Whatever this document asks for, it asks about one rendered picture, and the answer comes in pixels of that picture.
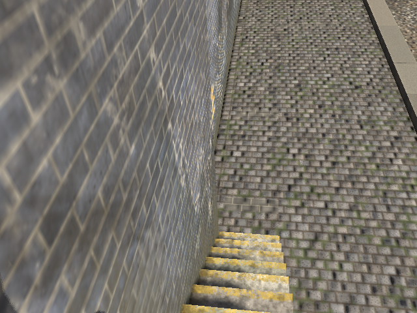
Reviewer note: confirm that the stairs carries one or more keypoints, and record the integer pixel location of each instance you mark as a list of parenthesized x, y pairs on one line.
[(245, 273)]

